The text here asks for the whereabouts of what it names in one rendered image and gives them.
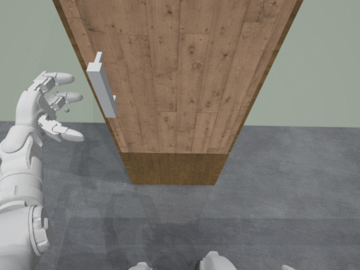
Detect left robot forearm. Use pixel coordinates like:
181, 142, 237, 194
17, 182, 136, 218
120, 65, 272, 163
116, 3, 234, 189
0, 125, 44, 214

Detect robot left upper arm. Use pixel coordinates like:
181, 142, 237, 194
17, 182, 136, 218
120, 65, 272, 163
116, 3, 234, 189
0, 205, 54, 270

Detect robot right shin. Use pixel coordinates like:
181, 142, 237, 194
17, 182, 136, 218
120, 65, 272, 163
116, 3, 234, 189
205, 251, 219, 258

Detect right robot thigh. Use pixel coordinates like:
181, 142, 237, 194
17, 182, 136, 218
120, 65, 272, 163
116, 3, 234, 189
200, 255, 237, 270

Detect cupboard door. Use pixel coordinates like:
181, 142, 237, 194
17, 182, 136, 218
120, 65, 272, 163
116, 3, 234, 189
59, 0, 297, 154

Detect handle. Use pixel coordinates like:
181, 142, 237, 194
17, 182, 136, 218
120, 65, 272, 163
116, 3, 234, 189
86, 52, 118, 118

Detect robot left hand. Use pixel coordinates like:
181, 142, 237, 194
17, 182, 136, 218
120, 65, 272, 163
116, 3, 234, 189
15, 71, 84, 142

